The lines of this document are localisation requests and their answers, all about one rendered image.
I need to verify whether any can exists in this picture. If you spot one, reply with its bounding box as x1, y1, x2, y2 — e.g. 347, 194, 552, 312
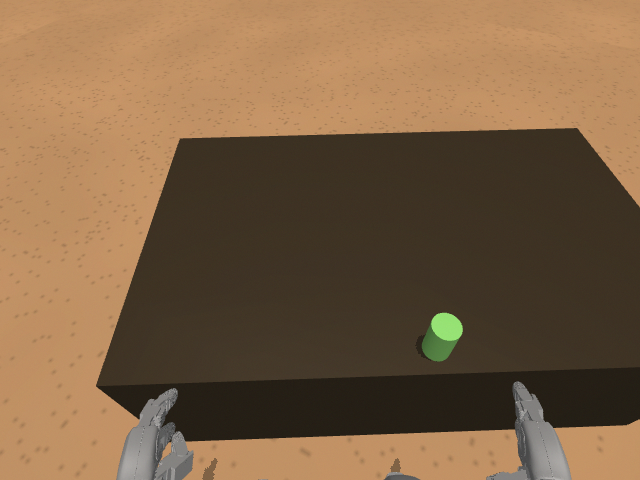
422, 313, 463, 362

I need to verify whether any left robot hand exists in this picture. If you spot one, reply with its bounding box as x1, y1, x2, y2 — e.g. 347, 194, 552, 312
116, 388, 194, 480

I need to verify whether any right robot hand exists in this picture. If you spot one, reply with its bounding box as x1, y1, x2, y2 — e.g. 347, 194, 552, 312
486, 381, 572, 480

